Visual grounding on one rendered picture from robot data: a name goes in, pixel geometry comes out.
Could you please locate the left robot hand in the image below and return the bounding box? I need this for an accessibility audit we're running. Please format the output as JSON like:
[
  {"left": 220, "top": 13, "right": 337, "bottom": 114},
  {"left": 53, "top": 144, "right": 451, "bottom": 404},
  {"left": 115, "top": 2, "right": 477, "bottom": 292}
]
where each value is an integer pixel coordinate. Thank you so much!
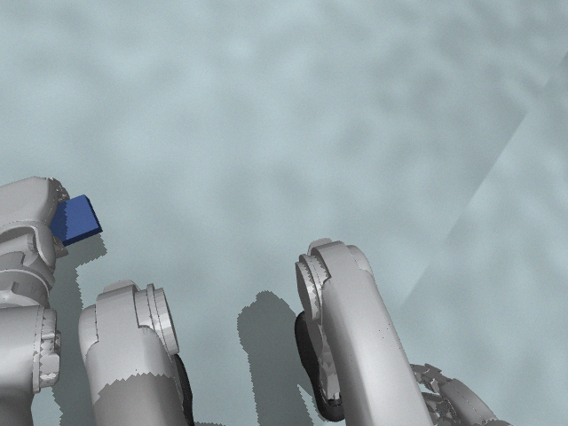
[{"left": 0, "top": 177, "right": 70, "bottom": 258}]

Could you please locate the right robot foot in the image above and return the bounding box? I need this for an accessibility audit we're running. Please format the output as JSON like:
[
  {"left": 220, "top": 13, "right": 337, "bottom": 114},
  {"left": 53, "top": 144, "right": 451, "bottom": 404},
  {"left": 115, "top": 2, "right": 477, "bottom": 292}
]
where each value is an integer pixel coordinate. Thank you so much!
[{"left": 295, "top": 311, "right": 345, "bottom": 422}]

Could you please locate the right robot hand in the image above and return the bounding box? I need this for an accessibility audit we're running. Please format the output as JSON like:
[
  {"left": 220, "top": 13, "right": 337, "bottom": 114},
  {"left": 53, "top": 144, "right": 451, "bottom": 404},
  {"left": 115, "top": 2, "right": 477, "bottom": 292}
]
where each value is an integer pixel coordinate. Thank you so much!
[{"left": 410, "top": 363, "right": 498, "bottom": 426}]

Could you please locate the small box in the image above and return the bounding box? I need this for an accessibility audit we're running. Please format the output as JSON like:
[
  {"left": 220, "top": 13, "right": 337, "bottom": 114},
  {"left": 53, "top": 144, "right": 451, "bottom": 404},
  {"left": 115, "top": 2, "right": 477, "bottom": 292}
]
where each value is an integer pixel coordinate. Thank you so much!
[{"left": 49, "top": 194, "right": 103, "bottom": 247}]

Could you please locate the left robot foot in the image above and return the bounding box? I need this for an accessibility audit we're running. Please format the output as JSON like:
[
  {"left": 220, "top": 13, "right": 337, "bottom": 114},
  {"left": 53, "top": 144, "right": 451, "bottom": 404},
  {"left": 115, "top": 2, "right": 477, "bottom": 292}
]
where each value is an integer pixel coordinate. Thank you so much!
[{"left": 174, "top": 354, "right": 194, "bottom": 426}]

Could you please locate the left robot arm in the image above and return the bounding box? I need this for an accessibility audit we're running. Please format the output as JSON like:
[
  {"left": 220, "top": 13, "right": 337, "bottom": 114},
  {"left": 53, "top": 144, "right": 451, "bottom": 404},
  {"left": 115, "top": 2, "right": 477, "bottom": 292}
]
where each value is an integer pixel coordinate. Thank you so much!
[{"left": 0, "top": 221, "right": 61, "bottom": 426}]

